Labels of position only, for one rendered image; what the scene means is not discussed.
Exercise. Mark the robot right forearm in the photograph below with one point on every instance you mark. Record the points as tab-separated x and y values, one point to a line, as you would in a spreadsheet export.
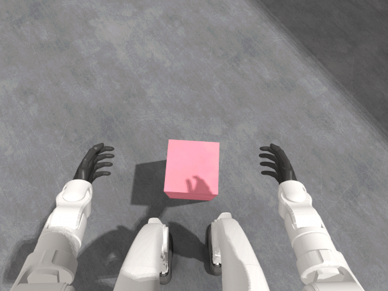
317	258

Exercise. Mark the right robot foot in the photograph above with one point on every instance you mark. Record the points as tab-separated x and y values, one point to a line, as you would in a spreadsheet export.
215	269

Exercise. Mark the right robot hand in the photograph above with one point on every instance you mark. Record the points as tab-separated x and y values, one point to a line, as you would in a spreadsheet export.
282	165

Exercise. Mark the robot left thigh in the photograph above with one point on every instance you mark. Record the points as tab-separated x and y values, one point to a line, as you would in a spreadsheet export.
141	267

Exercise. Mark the left robot hand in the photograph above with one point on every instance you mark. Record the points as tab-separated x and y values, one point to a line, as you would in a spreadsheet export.
88	167

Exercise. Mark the robot left forearm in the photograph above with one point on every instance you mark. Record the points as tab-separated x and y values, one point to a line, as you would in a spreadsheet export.
54	257

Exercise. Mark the carton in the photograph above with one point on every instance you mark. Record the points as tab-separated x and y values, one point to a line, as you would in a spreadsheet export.
192	170

